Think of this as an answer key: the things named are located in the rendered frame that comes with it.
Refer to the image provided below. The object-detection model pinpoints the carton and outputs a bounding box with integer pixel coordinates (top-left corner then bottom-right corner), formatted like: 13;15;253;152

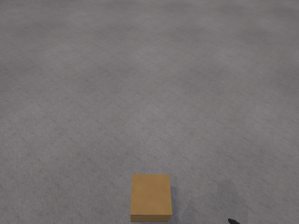
130;174;173;222

